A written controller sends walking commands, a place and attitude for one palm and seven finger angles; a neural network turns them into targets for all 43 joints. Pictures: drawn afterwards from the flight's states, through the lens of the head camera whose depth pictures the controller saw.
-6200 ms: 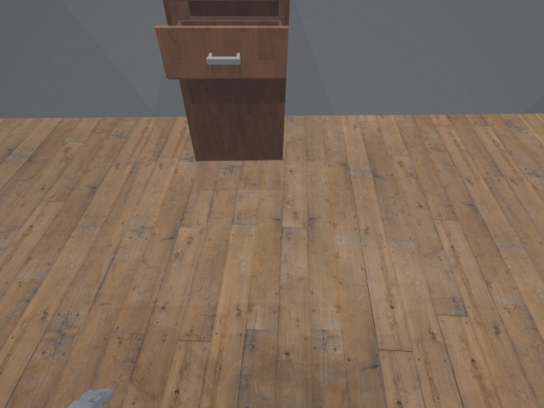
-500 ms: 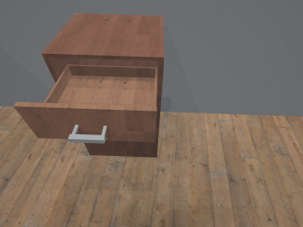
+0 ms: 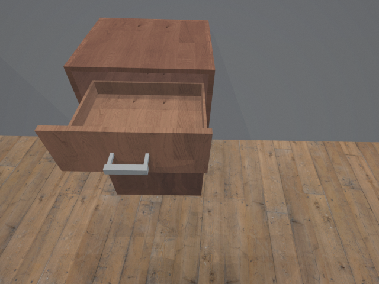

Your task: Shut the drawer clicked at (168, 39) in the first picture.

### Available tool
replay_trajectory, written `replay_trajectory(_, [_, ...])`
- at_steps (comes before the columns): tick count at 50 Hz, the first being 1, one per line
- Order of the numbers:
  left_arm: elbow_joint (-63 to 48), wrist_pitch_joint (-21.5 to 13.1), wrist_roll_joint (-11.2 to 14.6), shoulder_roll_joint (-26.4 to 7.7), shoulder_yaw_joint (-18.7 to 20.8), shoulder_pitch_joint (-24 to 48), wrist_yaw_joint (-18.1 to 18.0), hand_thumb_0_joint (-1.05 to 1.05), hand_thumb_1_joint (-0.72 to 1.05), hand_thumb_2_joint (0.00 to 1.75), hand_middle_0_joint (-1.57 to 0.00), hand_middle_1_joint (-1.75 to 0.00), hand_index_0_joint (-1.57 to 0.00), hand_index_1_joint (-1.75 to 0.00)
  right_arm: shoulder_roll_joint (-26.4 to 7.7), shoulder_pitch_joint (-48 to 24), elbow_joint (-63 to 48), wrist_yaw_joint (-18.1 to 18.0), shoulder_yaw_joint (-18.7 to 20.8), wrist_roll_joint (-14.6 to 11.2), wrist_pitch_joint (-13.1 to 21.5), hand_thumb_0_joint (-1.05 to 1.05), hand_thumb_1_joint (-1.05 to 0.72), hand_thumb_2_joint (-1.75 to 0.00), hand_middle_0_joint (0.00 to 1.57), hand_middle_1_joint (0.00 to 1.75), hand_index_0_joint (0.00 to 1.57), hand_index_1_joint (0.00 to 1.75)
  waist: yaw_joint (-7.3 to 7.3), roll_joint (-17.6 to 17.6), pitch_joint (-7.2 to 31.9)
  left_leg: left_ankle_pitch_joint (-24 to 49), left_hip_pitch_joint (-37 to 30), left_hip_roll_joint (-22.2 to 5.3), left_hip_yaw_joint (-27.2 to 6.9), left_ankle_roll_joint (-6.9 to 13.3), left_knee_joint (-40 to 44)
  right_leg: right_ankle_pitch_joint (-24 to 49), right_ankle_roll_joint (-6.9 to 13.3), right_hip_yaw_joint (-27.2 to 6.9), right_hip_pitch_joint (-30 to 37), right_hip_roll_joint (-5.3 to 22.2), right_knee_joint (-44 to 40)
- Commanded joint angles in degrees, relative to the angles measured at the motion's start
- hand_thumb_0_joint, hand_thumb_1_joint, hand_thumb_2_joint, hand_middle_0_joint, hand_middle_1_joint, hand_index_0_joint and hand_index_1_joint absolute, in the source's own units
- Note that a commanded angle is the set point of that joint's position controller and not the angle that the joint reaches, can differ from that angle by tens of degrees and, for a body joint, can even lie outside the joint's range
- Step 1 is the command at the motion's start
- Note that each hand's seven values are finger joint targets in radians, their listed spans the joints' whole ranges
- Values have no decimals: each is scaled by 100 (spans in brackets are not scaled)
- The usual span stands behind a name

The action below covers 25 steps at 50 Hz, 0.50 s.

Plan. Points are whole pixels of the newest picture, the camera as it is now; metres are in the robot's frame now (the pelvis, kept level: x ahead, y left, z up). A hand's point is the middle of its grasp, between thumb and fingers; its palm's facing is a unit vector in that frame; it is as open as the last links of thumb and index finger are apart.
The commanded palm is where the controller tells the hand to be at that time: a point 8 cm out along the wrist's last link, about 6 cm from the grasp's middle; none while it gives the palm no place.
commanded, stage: look again from close up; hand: left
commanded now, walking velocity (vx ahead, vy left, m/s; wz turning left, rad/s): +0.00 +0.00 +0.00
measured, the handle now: (127, 163) +0.43 +0.20 -0.04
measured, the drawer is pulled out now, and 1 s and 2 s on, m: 0.28 0.28 0.28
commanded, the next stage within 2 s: shuffle to correct the standing spot in 0.04 s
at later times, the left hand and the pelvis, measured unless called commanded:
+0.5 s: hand out of the picture +0.01 +0.15 -0.18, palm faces +0.04 -0.99 -0.15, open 7.3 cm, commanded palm none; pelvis +0.06 -0.01 -0.01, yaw +0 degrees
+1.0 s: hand (131, 260) +0.22 +0.16 -0.17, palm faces +0.05 -0.98 -0.19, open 7.3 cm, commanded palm none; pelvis +0.16 -0.02 +0.00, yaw +2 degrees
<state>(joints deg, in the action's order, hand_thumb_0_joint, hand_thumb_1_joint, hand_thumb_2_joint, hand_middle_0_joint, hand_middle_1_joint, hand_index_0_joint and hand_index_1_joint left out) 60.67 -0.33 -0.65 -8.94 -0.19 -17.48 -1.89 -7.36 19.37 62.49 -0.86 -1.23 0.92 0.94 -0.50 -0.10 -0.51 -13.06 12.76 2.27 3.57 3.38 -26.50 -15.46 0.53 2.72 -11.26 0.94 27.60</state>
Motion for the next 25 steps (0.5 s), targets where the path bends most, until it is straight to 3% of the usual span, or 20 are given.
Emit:
replay_trajectory(1, [-98,-62,-21,-354,34,-456,-19,0,90,90,-20,-30,-20,-30,-673,121,-200,-74,144,-4,107,0,-90,-90,20,30,20,30,133,162,-432,-861,478,-861,-1157,52,1205,-47,197,-390,-9,324,-371])
replay_trajectory(7, [52,-93,-4,-310,1,-491,-32,0,90,90,-20,-30,-20,-30,-617,199,-29,-92,117,-29,145,0,-90,-90,20,30,20,30,89,-12,-297,103,83,-804,-962,32,945,367,165,-458,-7,413,-449])
replay_trajectory(9, [127,-84,-21,-276,2,-543,-18,0,90,90,-20,-30,-20,-30,-636,270,66,-94,117,-19,118,0,-90,-90,20,30,20,30,60,53,-268,-574,-13,-846,-979,68,1001,-158,183,-356,-61,349,-339])
replay_trajectory(12, [120,-42,-94,-220,6,-520,19,0,90,90,-20,-30,-20,-30,-757,246,80,-83,198,4,44,0,-90,-90,20,30,20,30,30,280,-668,-1912,260,-1057,-1324,210,1373,-783,197,-108,-428,171,-9])
replay_trajectory(16, [131,-68,-118,-168,28,-619,61,0,90,90,-20,-30,-20,-30,-765,212,45,-86,233,6,48,0,-90,-90,20,30,20,30,65,341,-868,-2013,333,-1165,-1500,381,1344,-757,251,-70,-608,124,168])
replay_trajectory(21, [228,-174,-74,-187,80,-893,64,0,90,90,-20,-30,-20,-30,-646,152,-20,-100,202,-12,174,0,-90,-90,20,30,20,30,125,50,-551,-233,252,-889,-971,325,494,74,373,-357,-127,301,42])
replay_trajectory(23, [335,-219,-61,-338,124,-1130,36,0,90,90,-20,-30,-20,-30,-541,70,-56,-102,180,-19,227,0,-90,-90,20,30,20,30,184,-454,-294,436,493,-550,-385,180,-309,949,489,-716,457,594,-102])
replay_trajectory(25, [440,-229,-53,-586,218,-1489,0,0,90,90,-20,-30,-20,-30,-357,-115,-179,-86,161,-3,237,0,-90,-90,20,30,20,30,297,-1137,-223,-324,1313,-189,169,6,-1157,2228,779,-1318,1261,1142,-347])
